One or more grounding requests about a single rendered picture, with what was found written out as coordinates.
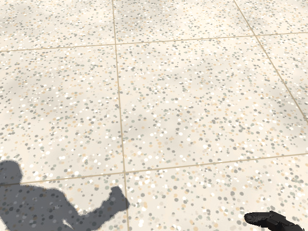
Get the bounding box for right robot hand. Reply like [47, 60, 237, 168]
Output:
[244, 211, 305, 231]

